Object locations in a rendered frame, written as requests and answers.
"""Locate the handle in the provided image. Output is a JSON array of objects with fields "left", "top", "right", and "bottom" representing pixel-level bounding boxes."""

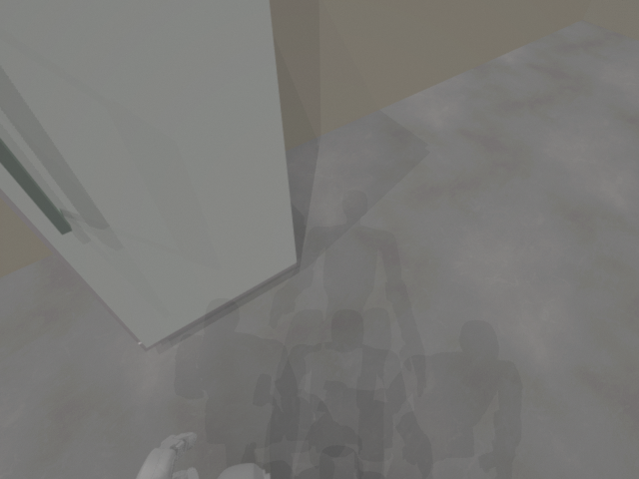
[{"left": 0, "top": 138, "right": 72, "bottom": 235}]

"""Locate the fridge door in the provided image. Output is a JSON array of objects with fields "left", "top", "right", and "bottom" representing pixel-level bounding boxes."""
[{"left": 0, "top": 0, "right": 297, "bottom": 347}]

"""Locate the robot left hand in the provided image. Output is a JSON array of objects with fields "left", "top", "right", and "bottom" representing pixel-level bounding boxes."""
[{"left": 136, "top": 432, "right": 199, "bottom": 479}]

